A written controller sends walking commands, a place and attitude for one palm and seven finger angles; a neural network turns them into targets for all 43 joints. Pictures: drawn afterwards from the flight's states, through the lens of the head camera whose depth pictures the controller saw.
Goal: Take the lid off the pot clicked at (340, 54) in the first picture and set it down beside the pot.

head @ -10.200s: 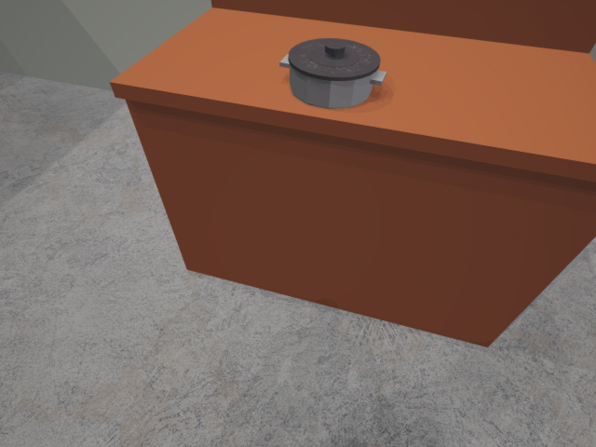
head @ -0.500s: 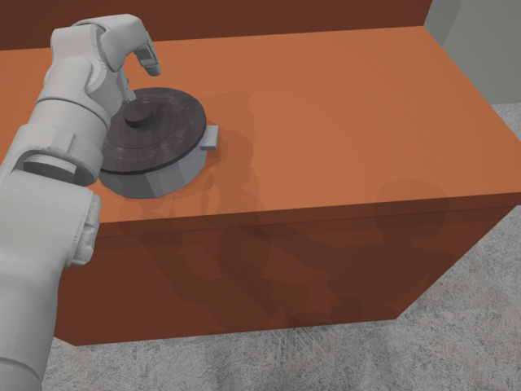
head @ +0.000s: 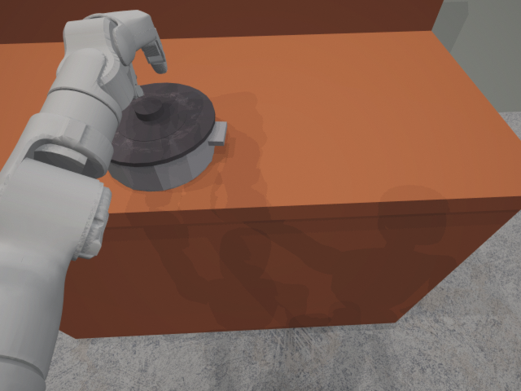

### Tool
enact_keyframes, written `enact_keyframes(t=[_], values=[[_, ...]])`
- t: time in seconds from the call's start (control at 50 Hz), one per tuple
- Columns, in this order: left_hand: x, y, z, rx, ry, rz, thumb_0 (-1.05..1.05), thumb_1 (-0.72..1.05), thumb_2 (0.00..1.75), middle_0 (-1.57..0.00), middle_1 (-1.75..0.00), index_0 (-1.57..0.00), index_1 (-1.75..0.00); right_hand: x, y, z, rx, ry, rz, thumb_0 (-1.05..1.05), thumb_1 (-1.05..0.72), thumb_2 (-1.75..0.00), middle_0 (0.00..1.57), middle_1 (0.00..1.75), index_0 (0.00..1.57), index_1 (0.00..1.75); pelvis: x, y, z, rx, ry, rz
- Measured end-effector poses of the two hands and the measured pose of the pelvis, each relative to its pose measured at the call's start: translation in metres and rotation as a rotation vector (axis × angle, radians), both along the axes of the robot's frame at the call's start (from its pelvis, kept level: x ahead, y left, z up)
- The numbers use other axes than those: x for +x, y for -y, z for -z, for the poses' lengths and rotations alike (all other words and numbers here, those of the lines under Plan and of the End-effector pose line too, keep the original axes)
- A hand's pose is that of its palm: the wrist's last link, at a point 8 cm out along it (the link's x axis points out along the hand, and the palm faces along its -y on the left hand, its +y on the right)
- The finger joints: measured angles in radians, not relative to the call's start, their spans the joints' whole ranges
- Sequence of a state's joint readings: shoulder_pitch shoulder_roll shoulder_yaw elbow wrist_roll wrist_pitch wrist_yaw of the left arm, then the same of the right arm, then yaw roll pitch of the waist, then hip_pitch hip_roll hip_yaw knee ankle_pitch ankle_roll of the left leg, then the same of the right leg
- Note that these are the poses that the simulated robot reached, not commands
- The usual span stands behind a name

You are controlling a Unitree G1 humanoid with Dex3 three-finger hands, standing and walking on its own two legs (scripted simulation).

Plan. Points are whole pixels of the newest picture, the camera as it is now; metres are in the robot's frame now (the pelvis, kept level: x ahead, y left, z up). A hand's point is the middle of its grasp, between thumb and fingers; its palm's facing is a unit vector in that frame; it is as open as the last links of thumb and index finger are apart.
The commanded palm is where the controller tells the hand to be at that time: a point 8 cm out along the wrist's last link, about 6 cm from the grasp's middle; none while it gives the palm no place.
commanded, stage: lower the open fingers around the knob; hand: left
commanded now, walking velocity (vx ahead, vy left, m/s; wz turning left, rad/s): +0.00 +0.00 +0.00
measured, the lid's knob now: (149, 109) +0.53 +0.16 +0.15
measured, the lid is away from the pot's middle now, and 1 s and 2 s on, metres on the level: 0.00 0.00 0.01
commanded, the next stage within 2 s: close the fingers and squeeze the knob in 0.86 s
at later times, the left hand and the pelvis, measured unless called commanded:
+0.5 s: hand (150, 98) +0.50 +0.14 +0.20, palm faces -0.36 -0.09 -0.93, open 10.0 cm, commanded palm +0.49 +0.15 +0.24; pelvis +0.00 +0.00 +0.00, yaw +0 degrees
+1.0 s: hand (152, 106) +0.50 +0.14 +0.18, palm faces -0.38 -0.09 -0.92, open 10.1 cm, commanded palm +0.49 +0.14 +0.23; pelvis +0.00 -0.01 +0.00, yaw +0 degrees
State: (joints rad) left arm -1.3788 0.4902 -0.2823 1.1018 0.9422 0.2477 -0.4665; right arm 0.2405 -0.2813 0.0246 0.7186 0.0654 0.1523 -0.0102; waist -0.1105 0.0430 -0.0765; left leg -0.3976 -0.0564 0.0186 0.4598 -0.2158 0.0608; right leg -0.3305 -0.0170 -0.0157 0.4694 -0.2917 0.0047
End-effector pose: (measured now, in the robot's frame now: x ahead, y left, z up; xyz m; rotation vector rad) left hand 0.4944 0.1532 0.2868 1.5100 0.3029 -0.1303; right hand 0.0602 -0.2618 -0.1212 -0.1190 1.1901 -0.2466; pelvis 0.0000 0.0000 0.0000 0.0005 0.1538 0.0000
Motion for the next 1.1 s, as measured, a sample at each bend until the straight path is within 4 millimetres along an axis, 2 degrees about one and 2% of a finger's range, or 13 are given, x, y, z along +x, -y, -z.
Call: enact_keyframes(t=[0.12,0.3,0.42,0.72,0.98,1.02,1.1], values=[[0.003,-0.001,0.010,-0.014,-0.067,-0.071,0.00,-0.39,1.70,-0.88,-0.08,-0.88,-0.08,-0.020,0.001,0.004,0.004,-0.048,0.017,0.01,-0.91,-0.90,0.20,0.30,0.20,0.30,0.000,0.000,0.000,0.000,-0.002,-0.004],[0.005,0.009,0.021,-0.028,-0.089,-0.034,0.00,-0.39,1.70,-0.88,-0.08,-0.88,-0.08,-0.038,0.002,0.006,0.005,-0.081,0.040,0.01,-0.91,-0.90,0.20,0.30,0.20,0.30,0.004,0.001,0.000,0.001,-0.004,0.003],[0.006,0.012,0.031,-0.034,-0.100,-0.015,0.00,-0.39,1.70,-0.88,-0.08,-0.88,-0.08,-0.034,0.005,0.005,-0.002,-0.065,0.044,0.01,-0.91,-0.90,0.20,0.30,0.20,0.30,0.004,0.002,0.001,0.001,-0.003,0.006],[0.000,0.013,0.043,0.000,-0.107,-0.019,0.00,-0.39,1.70,-0.82,-0.05,-0.88,-0.08,-0.006,0.006,0.004,-0.001,-0.024,0.011,0.01,-0.91,-0.90,0.20,0.30,0.20,0.30,0.002,0.005,0.002,0.002,-0.005,-0.004],[0.002,0.013,0.046,-0.016,-0.113,-0.021,0.00,-0.39,1.70,-0.82,-0.06,-0.88,-0.08,-0.008,0.006,0.006,-0.003,-0.044,0.015,0.01,-0.91,-0.90,0.20,0.30,0.20,0.30,0.004,0.006,0.002,0.001,-0.009,-0.005],[0.002,0.013,0.047,-0.021,-0.115,-0.017,0.00,-0.36,1.63,-0.79,-0.12,-0.85,-0.14,-0.011,0.006,0.006,-0.002,-0.048,0.018,0.01,-0.91,-0.90,0.20,0.30,0.20,0.30,0.004,0.006,0.002,0.001,-0.010,-0.004],[0.003,0.014,0.049,-0.021,-0.124,-0.016,0.00,-0.26,1.38,-0.68,-0.35,-0.72,-0.36,-0.016,0.006,0.007,-0.003,-0.060,0.028,0.01,-0.91,-0.90,0.20,0.30,0.20,0.30,0.004,0.006,0.002,0.001,-0.011,-0.003]])
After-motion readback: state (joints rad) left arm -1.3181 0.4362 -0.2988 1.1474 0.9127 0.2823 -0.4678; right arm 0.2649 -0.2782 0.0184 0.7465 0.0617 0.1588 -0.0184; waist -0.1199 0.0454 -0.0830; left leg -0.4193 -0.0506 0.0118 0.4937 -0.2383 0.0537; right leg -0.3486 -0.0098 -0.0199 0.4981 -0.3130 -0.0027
